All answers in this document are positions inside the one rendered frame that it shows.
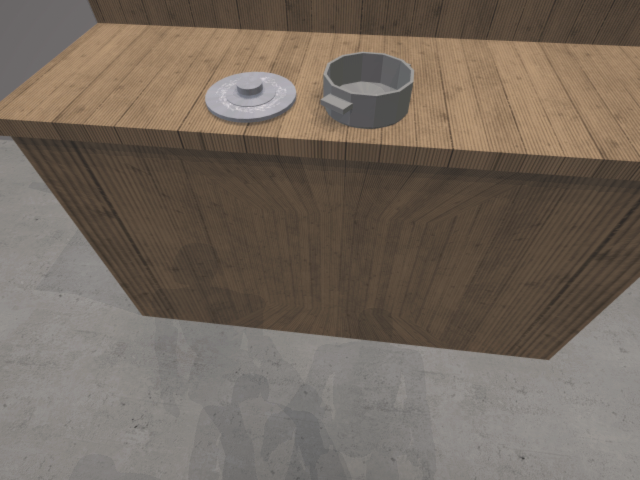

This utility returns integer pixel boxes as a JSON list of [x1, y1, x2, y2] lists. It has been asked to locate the lid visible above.
[[205, 72, 296, 123]]

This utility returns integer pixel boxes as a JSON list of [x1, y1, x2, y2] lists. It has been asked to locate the table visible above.
[[0, 0, 640, 360]]

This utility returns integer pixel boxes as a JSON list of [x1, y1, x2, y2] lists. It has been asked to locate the pot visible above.
[[320, 52, 414, 129]]

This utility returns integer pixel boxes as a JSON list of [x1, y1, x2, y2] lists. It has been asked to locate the knob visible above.
[[236, 76, 263, 96]]

